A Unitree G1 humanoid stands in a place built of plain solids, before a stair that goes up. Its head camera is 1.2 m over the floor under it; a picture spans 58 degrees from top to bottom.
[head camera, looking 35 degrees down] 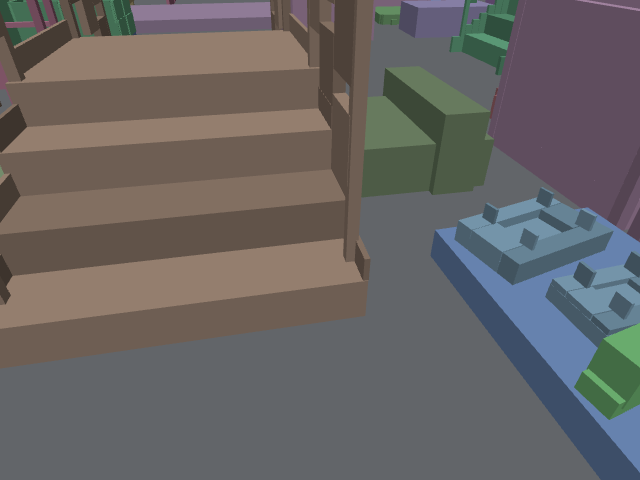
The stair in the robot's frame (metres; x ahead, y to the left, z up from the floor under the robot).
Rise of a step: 0.18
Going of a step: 0.28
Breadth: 1.30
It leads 11 degrees to the left of straight ahead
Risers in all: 4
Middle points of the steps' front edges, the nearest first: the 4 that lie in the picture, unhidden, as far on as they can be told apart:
1.07 0.46 0.18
1.35 0.51 0.36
1.62 0.57 0.54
1.90 0.62 0.72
